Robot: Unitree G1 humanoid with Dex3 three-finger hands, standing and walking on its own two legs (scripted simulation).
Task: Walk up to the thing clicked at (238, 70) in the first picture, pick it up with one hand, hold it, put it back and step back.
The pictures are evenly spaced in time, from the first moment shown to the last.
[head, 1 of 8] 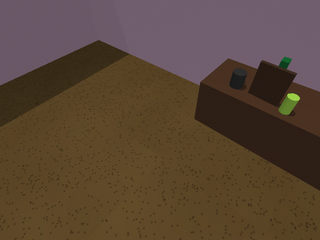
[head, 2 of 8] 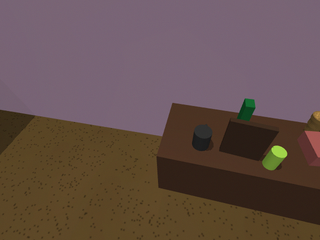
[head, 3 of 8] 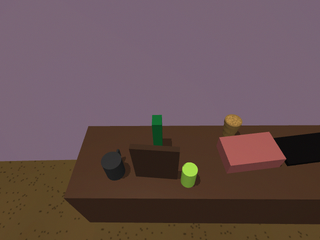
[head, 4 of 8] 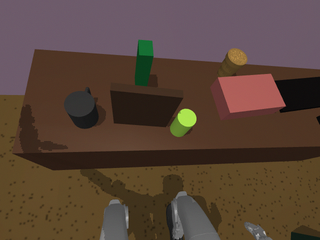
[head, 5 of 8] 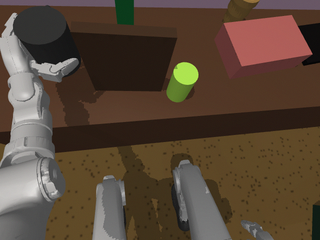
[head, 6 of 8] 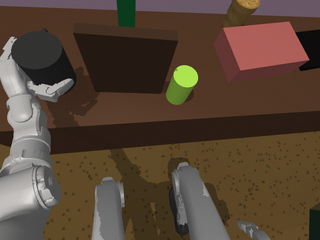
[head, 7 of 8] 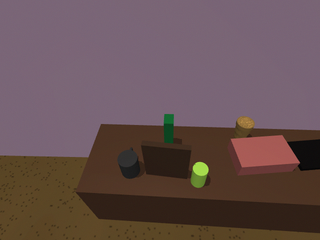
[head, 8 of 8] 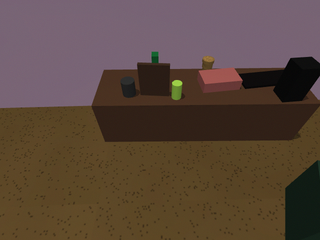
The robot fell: no
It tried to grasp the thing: yes
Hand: left
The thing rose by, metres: 0.35
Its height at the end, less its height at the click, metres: +0.00
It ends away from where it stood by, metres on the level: 0.02
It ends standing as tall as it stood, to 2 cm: yes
